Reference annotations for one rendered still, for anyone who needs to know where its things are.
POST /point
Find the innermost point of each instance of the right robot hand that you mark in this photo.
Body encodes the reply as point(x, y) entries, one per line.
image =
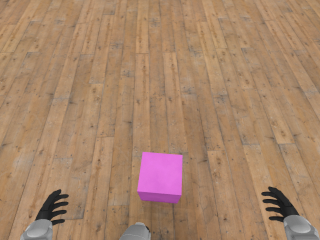
point(286, 208)

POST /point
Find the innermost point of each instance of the robot left thigh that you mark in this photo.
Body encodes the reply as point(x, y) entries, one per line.
point(136, 232)

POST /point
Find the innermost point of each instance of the robot right forearm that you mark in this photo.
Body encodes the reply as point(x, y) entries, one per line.
point(299, 228)

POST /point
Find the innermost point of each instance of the robot left forearm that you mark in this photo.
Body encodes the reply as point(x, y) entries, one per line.
point(41, 229)

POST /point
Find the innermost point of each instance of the carton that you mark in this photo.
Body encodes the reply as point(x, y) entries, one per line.
point(160, 177)

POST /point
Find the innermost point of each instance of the robot left shin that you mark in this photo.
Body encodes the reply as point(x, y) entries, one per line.
point(139, 223)

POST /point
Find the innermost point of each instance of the left robot hand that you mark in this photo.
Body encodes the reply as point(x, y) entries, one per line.
point(49, 205)

